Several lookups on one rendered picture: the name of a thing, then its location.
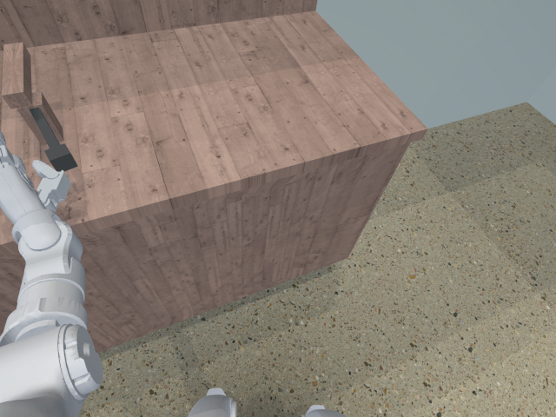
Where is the left robot upper arm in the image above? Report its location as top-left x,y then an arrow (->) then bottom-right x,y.
0,324 -> 103,417

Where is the counter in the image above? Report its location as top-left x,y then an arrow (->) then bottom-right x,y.
0,0 -> 427,353

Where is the tap lever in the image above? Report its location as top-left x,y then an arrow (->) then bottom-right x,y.
30,108 -> 78,172

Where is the robot right shin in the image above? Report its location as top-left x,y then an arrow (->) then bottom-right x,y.
306,405 -> 325,415

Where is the robot left thigh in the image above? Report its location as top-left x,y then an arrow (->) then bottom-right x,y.
188,394 -> 237,417

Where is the robot left hand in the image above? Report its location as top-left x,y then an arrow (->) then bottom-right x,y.
0,130 -> 71,225

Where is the robot left forearm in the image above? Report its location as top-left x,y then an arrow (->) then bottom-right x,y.
0,208 -> 88,347

